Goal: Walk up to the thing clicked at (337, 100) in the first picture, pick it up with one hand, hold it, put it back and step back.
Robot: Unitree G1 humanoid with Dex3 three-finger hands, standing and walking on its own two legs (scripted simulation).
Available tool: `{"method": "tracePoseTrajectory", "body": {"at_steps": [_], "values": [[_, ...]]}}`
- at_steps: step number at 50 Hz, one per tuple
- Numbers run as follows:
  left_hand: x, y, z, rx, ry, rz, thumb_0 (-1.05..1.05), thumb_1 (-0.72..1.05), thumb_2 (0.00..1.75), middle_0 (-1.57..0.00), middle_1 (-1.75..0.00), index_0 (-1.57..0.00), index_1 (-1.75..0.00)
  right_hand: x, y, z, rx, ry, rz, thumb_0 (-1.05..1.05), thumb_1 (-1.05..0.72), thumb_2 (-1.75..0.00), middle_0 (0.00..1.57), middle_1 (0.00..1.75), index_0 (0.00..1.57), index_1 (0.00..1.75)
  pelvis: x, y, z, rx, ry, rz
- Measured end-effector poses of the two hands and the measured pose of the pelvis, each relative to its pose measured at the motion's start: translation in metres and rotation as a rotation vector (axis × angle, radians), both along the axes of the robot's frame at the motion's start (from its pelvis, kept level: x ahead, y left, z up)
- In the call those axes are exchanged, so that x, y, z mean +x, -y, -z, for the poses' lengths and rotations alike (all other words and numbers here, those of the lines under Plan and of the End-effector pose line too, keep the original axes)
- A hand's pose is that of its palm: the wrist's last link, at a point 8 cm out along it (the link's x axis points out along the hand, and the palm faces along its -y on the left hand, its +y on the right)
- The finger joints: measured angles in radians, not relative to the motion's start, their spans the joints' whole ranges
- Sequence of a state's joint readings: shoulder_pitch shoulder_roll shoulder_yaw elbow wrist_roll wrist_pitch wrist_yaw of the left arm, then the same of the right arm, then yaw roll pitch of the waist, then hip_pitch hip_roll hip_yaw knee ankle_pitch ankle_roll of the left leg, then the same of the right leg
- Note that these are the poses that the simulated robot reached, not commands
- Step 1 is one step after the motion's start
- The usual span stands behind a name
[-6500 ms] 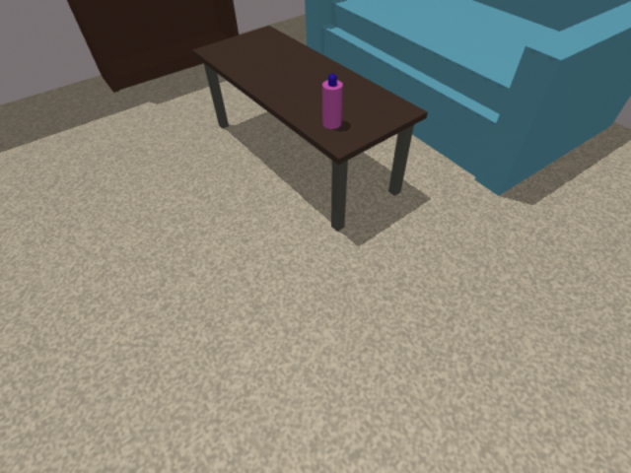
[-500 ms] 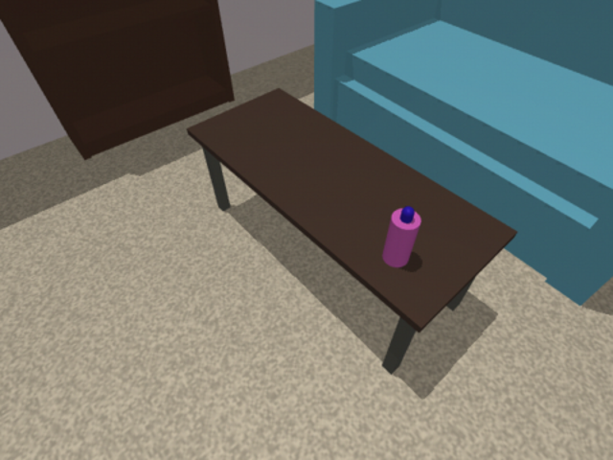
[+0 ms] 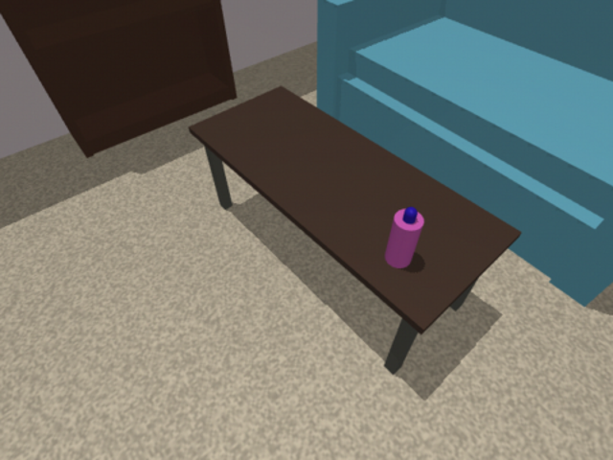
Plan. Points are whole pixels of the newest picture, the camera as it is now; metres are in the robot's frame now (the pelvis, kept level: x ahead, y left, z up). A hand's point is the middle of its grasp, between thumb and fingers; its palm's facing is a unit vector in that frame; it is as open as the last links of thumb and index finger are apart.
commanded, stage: stand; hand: left
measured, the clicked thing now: (404, 235) +0.66 -0.23 -0.26
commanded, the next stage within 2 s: walk up in 0.42 s
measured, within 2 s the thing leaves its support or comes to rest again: neither
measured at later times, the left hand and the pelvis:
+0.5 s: hand out of the picture +0.06 +0.26 -0.16, palm faces -0.07 -0.94 -0.34, open 7.4 cm; pelvis -0.01 -0.01 +0.00, yaw -3 degrees
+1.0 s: hand out of the picture +0.11 +0.13 -0.18, palm faces -0.24 -0.92 -0.31, open 7.4 cm; pelvis +0.05 -0.13 -0.03, yaw -15 degrees
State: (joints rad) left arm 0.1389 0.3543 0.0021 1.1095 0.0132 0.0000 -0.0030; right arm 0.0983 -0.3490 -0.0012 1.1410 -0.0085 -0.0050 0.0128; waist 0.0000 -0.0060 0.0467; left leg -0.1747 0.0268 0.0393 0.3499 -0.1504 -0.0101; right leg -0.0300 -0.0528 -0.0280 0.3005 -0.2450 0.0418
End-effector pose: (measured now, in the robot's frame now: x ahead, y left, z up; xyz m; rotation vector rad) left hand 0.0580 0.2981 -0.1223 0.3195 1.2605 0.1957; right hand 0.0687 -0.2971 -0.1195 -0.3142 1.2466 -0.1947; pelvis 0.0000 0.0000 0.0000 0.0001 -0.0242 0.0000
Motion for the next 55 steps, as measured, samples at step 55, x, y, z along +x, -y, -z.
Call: {"method": "tracePoseTrajectory", "body": {"at_steps": [55], "values": [[0.127, 0.164, 0.028, -0.048, -0.019, 0.318, 0.01, 0.9, 0.9, -0.21, -0.3, -0.21, -0.3, -0.067, 0.178, -0.016, -0.155, 0.065, 0.283, 0.01, -0.9, -0.9, 0.21, 0.3, 0.21, 0.3, 0.068, 0.157, 0.025, 0.017, 0.028, 0.311]]}}
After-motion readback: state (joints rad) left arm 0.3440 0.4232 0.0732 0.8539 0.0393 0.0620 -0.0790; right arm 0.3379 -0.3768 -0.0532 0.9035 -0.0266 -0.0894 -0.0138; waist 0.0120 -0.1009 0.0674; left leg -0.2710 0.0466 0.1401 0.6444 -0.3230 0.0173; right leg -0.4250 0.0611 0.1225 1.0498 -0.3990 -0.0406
